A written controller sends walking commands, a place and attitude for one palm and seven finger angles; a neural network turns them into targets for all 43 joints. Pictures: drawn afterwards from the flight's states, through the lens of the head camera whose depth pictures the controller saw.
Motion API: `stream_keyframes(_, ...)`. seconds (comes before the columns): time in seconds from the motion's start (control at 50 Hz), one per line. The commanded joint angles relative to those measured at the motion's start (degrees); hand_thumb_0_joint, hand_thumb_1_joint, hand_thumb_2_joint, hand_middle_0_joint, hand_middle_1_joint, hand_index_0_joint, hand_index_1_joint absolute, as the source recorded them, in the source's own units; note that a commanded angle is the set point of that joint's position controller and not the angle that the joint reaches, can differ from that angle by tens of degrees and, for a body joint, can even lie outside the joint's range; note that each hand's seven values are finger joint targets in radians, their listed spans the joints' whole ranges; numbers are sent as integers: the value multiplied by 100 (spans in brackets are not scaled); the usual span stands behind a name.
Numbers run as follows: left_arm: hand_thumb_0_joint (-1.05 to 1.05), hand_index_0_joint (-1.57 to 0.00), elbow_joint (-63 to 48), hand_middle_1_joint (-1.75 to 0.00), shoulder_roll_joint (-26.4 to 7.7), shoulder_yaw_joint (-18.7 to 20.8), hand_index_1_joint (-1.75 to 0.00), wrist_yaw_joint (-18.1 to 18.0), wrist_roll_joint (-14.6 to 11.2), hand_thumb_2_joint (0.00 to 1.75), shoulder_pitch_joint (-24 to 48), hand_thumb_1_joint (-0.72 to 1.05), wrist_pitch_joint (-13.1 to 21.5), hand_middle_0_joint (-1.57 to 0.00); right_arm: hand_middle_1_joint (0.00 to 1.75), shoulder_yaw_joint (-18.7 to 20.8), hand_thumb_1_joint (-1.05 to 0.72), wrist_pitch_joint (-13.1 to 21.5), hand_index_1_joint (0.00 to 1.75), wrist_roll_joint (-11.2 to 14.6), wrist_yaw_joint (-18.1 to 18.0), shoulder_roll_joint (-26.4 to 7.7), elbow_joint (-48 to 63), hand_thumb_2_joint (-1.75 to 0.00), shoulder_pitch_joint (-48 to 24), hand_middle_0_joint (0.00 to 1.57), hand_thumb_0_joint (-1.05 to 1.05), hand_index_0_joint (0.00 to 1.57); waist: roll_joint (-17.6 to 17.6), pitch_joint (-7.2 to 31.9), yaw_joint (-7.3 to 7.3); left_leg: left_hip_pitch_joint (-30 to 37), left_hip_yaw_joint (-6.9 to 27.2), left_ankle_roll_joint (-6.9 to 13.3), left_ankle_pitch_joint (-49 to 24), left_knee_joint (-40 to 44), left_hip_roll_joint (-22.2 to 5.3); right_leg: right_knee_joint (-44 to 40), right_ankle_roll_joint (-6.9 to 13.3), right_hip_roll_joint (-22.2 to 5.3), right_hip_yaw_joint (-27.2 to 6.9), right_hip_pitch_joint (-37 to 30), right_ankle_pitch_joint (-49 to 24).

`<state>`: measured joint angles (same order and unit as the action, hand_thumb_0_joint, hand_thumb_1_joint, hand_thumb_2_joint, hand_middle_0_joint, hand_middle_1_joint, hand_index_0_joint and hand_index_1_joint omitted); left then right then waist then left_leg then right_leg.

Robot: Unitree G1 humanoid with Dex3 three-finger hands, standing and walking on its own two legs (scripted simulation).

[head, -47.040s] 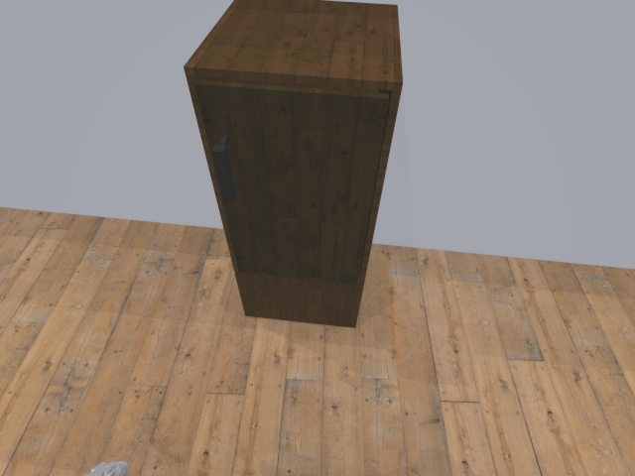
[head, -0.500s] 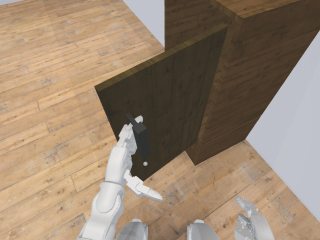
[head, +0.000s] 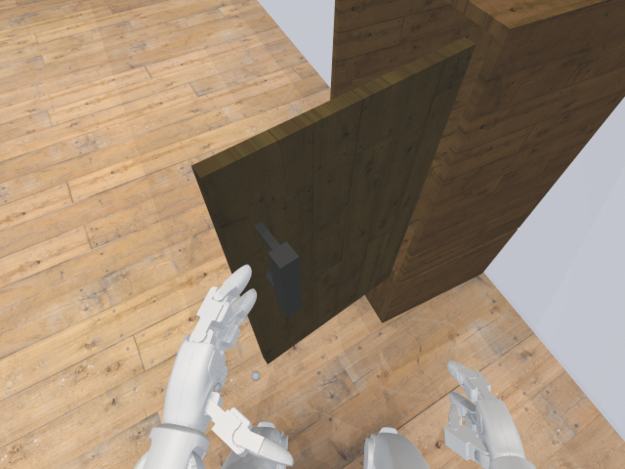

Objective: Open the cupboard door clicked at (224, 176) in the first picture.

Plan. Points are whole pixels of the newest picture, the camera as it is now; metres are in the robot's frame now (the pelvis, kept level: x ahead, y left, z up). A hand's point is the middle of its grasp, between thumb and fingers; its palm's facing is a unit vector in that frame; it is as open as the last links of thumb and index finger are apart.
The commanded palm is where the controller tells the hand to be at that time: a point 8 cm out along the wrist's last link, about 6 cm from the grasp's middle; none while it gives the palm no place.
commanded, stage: slide the hand sideways off the handle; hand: left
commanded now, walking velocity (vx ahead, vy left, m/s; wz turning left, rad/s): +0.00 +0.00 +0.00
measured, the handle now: (277, 270) +0.34 +0.07 +0.05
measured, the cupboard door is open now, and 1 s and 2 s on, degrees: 100 100 100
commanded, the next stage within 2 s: draw the hand back to the body in 0.42 s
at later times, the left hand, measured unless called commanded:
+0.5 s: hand (216, 409) +0.19 +0.11 +0.05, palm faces -0.10 -0.99 -0.01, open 16.3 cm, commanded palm +0.17 +0.16 +0.06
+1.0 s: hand (141, 396) +0.18 +0.16 +0.13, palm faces -0.07 -0.99 -0.08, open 16.3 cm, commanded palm +0.15 +0.22 +0.15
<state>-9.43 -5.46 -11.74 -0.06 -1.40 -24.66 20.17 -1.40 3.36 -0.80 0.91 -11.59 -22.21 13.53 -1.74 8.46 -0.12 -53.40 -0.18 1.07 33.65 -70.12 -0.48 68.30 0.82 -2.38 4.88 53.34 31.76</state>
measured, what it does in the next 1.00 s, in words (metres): stands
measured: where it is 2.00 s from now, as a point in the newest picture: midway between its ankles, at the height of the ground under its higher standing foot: outside the picture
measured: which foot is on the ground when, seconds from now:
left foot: down 0.00-1.00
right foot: down 0.00-1.00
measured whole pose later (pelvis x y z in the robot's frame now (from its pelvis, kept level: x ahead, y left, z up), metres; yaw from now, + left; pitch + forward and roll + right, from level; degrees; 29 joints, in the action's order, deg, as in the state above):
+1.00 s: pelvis +0.00 +0.00 +0.03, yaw +0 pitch +9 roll -2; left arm -20.0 -14.7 5.4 12.5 -14.6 -34.8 12.9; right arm -1.7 5.7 2.5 -3.5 -13.9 -22.8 17.0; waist -3.1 7.9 -0.1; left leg -40.0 0.9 0.6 30.2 -60.7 -1.6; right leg 57.1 1.0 -0.7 5.9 39.0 27.5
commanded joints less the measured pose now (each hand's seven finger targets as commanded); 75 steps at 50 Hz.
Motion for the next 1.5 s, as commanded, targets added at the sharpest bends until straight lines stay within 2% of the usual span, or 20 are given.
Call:
stream_keyframes(0.0,0,-15,-1392,-30,-139,155,-30,231,-142,30,-25,-50,395,-15,30,330,-90,300,30,63,-89,-666,931,-90,-57,20,0,20,223,1417,98,742,251,-49,-1803,920,154,-801,135,233,-201,-1054,-1820)
stream_keyframes(0.14,0,-15,-1540,-30,-366,528,-30,449,-391,30,-294,-50,270,-15,30,347,-90,292,30,112,-185,-692,988,-90,-97,20,0,20,361,1377,75,592,235,-34,-1708,867,167,-862,121,263,-247,-1162,-1764)
stream_keyframes(0.24,0,-15,-1669,-30,-521,740,-30,634,-538,30,-748,-50,366,-15,30,383,-90,311,30,131,-200,-697,984,-90,-103,20,0,20,196,1383,13,582,231,-53,-1851,850,164,-791,130,279,-230,-1186,-1880)
stream_keyframes(0.36,0,-15,-1627,-30,-687,975,-30,792,-664,30,-837,-50,443,-15,30,408,-90,328,30,153,-239,-722,989,-90,-170,20,0,20,158,1133,48,368,214,-56,-1433,782,169,-844,120,282,-276,-964,-1397)
stream_keyframes(0.38,0,-15,-1745,-30,-538,775,-30,833,-681,30,-731,-50,475,-15,30,389,-90,357,30,152,-237,-725,1020,-90,-175,20,0,20,121,1153,94,382,211,-43,-1357,763,180,-851,111,275,-279,-901,-1303)
stream_keyframes(0.5,0,-15,-1775,-30,-608,810,-30,831,-717,30,-660,-50,482,-15,30,391,-90,444,30,150,-275,-753,1026,-90,-157,20,0,20,128,1147,96,327,238,-40,-1167,744,171,-852,111,278,-276,-752,-997)
stream_keyframes(0.56,0,-15,-2320,-30,-1059,1241,-30,757,-739,30,-753,-50,345,-15,30,400,-90,402,30,179,-310,-751,1090,-90,-122,20,0,20,-56,1528,-76,676,230,-35,-1386,959,169,-942,137,296,-286,-1160,-1194)
stream_keyframes(0.58,0,-15,-2393,-30,-968,1163,-30,765,-760,30,-925,-50,246,-15,30,384,-90,378,30,213,-312,-723,1147,-90,-116,20,0,20,-150,1473,-75,797,209,-33,-1429,1065,179,-1032,121,300,-268,-1252,-1274)
stream_keyframes(0.66,0,-15,-2232,-30,-954,1331,-30,772,-893,30,-1010,-50,-136,-15,30,335,-90,300,30,282,-373,-704,1136,-90,-124,20,0,20,197,972,37,864,193,-11,-1288,1331,167,-1484,60,324,-249,-1513,-1124)
stream_keyframes(0.76,0,-15,-2128,-30,-1119,1608,-30,980,-1129,30,-918,-50,-248,-15,30,266,-90,381,30,293,-452,-756,1065,-90,-142,20,0,20,316,605,87,977,183,-7,-1053,1544,157,-1926,37,295,-347,-1700,-687)
stream_keyframes(0.84,0,-15,-2298,-30,-1374,1910,-30,1159,-1285,30,-843,-50,-223,-15,30,245,-90,476,30,315,-477,-804,1013,-90,-127,20,0,20,-31,528,40,1281,202,-19,-1226,1774,140,-2033,71,308,-292,-1913,-878)
stream_keyframes(0.9,0,-15,-2320,-30,-1422,2086,-30,1248,-1413,30,-878,-50,-276,-15,30,226,-90,549,30,339,-489,-783,975,-90,-131,20,0,20,-13,464,1,1467,205,-20,-1316,1929,124,-2156,55,325,-251,-2059,-1000)
stream_keyframes(1.0,0,-16,-2513,-30,-1518,2299,-30,1370,-1551,37,-922,-32,-458,-16,30,222,-90,697,30,396,-489,-792,869,-90,-166,20,0,20,-270,513,-58,1939,231,-37,-1797,2203,99,-2231,54,364,-110,-2379,-1650)
stream_keyframes(1.02,0,-16,-2958,-30,-2379,2544,-30,466,-633,39,-1084,-29,-830,-16,30,249,-90,570,30,300,-679,-752,872,-90,-148,20,0,20,-260,709,-410,2105,94,-4,-1903,2559,-7,-2536,116,189,-399,-2674,-1671)
stream_keyframes(1.06,0,-16,-2867,-30,-1680,2155,-30,-199,-357,42,-1457,-22,-1311,-16,30,159,-90,496,30,260,-741,-622,761,-90,-144,20,0,20,-298,195,-222,2252,78,-4,-1885,2733,0,-2757,76,168,-283,-2693,-1630)
stream_keyframes(1.1,0,-16,-2880,-30,-1735,2153,-30,-493,-202,45,-1297,-15,-1520,-16,30,151,-90,434,30,248,-768,-639,648,-90,-169,20,0,20,-200,-7,-158,2490,67,14,-1978,2851,-38,-2953,56,167,-230,-2795,-1731)
stream_keyframes(1.14,0,-16,-2811,-30,-1898,2315,-30,-674,-113,48,-1168,-8,-1595,-16,30,141,-90,434,30,218,-811,-686,557,-90,-286,20,0,20,225,8,-175,2737,73,50,-2097,3013,-45,-3184,40,178,-221,-3068,-1847)
stream_keyframes(1.26,0,-17,-2879,-30,-1953,2418,-30,-872,5,57,-610,13,-1575,-17,30,42,-90,622,30,173,-830,-711,279,-90,-396,20,0,20,-296,-237,-194,3476,126,25,-2356,3699,-61,-3584,41,128,-169,-3569,-2003)
stream_keyframes(1.34,0,-18,-2764,-30,-2094,2709,-30,-882,-12,63,-544,27,-1563,-18,30,39,-90,708,30,150,-780,-736,80,-90,-533,20,0,20,-90,-317,-277,3779,173,-9,-2748,4050,-99,-3846,52,159,-140,-4026,-2285)
stream_keyframes(1.48,0,-19,-2783,-30,-2224,3163,-30,-814,-76,74,-398,51,-1481,-19,30,79,-90,737,30,110,-660,-729,-158,-90,-677,20,0,20,-136,-357,-352,4344,96,-71,-3750,4462,-166,-4201,42,171,-157,-4633,-2985)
